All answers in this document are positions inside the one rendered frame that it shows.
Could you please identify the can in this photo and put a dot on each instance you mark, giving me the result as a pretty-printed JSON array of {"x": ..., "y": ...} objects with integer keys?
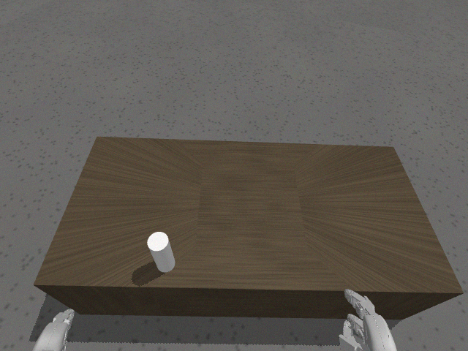
[{"x": 161, "y": 251}]

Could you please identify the left robot hand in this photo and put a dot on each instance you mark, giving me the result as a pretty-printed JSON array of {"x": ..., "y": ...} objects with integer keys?
[{"x": 54, "y": 335}]

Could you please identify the right robot hand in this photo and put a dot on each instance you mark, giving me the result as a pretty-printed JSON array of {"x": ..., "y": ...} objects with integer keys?
[{"x": 373, "y": 331}]

